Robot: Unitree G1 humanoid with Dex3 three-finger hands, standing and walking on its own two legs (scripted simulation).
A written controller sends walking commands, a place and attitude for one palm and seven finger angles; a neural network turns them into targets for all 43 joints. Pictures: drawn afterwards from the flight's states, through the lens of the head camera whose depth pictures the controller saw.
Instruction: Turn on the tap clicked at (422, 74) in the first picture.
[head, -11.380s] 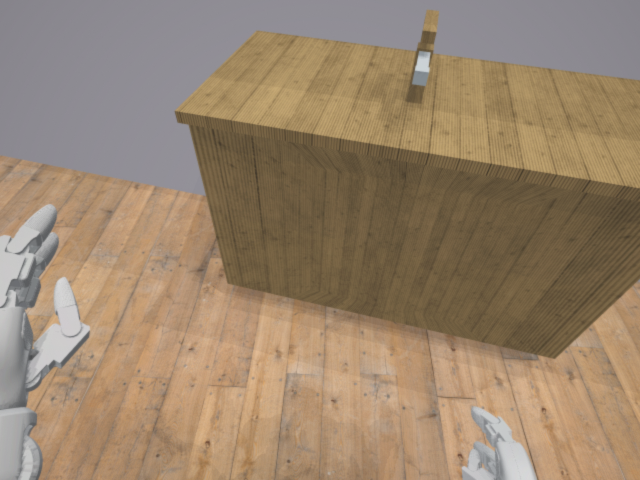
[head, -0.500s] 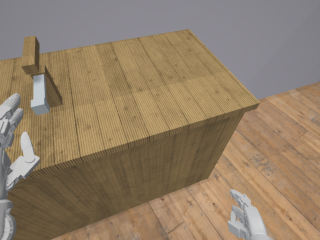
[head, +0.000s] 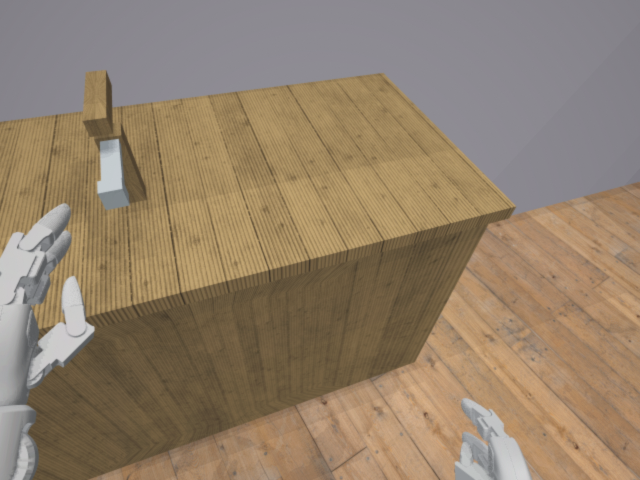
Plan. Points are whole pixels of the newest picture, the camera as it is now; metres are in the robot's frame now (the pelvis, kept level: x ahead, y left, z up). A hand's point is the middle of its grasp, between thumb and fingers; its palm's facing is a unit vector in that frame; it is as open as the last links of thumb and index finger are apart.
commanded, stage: come to a stop and stand still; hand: left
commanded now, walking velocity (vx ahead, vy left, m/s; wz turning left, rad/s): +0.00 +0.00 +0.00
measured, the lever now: (113, 193) +0.40 +0.30 +0.14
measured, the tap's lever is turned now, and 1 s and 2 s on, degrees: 1 1 1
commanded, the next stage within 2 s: look again from close up in 0.12 s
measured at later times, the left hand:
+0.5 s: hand (73, 313) +0.22 +0.25 +0.16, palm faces +0.40 -0.85 -0.36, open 7.4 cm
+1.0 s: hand (79, 287) +0.23 +0.24 +0.18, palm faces +0.39 -0.84 -0.38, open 7.4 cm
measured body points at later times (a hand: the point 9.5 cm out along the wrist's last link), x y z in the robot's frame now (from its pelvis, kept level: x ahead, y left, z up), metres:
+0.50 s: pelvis +0.00 +0.00 +0.00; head +0.01 +0.02 +0.45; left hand +0.19 +0.29 +0.18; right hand +0.17 -0.22 -0.06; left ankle +0.00 +0.08 -0.74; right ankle +0.06 -0.12 -0.74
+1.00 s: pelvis +0.00 +0.01 +0.00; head +0.01 -0.01 +0.45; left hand +0.21 +0.28 +0.20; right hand +0.19 -0.21 -0.07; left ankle +0.00 +0.08 -0.74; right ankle +0.06 -0.12 -0.74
